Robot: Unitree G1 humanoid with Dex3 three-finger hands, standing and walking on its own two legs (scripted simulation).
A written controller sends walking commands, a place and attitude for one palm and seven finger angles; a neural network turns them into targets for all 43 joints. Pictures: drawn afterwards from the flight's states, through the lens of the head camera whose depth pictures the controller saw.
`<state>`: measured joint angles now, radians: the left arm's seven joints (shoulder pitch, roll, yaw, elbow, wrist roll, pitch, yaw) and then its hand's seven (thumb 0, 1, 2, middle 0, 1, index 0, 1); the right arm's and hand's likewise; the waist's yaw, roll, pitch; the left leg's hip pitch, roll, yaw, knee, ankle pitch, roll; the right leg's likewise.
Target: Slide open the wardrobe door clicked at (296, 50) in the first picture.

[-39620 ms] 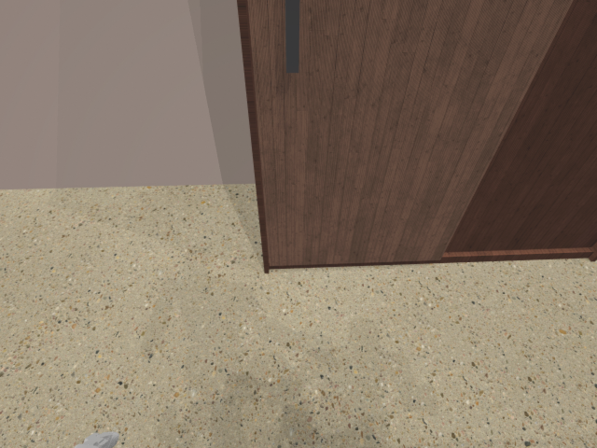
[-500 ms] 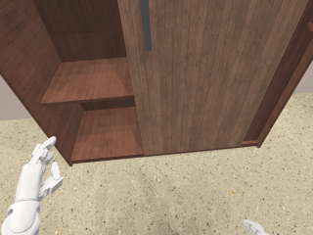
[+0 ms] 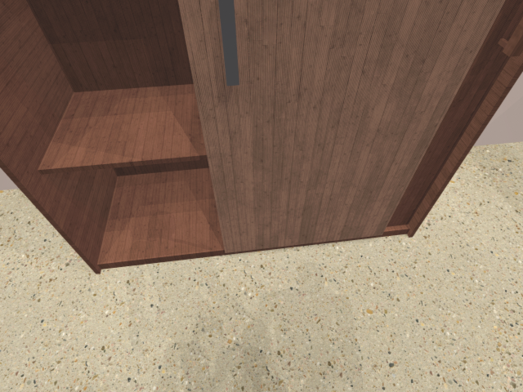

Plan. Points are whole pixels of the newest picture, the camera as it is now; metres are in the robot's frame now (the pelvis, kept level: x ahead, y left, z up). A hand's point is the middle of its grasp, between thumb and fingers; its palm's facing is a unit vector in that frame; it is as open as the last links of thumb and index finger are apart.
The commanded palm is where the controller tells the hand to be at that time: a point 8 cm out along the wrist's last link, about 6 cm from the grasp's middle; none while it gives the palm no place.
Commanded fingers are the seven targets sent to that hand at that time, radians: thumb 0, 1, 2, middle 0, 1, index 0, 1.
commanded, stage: let the arm hang, fingers relaxed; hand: left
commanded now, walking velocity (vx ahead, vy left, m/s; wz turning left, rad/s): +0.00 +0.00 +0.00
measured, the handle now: (228, 33) +0.73 +0.11 +0.20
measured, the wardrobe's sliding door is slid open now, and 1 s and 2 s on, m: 0.54 0.54 0.54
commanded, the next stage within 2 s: look to check the result in 0.50 s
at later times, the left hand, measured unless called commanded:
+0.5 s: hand out of the picture +0.00 +0.18 -0.18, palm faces +0.00 -0.99 -0.16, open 7.4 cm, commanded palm none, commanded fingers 0.00 0.90 0.90 -0.20 -0.30 -0.20 -0.30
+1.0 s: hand out of the picture +0.00 +0.20 -0.18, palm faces -0.01 -0.99 -0.15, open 7.4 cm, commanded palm none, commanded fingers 0.00 0.90 0.90 -0.20 -0.30 -0.20 -0.30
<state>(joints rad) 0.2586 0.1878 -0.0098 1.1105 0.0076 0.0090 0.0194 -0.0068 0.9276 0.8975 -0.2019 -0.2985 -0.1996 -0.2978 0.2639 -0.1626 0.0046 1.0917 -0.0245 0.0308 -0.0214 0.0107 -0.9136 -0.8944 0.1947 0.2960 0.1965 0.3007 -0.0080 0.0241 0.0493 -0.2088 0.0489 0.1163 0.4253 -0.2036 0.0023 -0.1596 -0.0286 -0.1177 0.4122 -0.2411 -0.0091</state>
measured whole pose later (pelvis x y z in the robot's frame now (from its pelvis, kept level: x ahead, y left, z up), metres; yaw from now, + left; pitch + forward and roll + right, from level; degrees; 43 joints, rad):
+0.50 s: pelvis +0.01 +0.02 +0.00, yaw -1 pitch -1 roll +0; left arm 0.28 0.14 -0.01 1.16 0.01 0.00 0.03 0.00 0.91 0.90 -0.20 -0.30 -0.20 -0.30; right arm 0.28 -0.13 0.00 1.14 -0.02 0.01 -0.03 0.01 -0.91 -0.89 0.19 0.30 0.20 0.30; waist -0.01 0.00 0.03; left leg -0.16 0.02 0.15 0.39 -0.21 0.04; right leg -0.13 -0.06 -0.09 0.39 -0.24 0.03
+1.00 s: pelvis +0.01 +0.04 +0.00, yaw -1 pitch -1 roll +0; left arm 0.27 0.14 -0.01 1.15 0.01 0.00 0.03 0.00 0.91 0.90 -0.20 -0.30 -0.20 -0.30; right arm 0.28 -0.13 0.00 1.14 -0.02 0.00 -0.03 0.01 -0.91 -0.89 0.19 0.30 0.20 0.30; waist -0.01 -0.01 0.04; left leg -0.17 -0.01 0.16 0.40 -0.21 0.07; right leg -0.14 -0.09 -0.07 0.39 -0.23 0.06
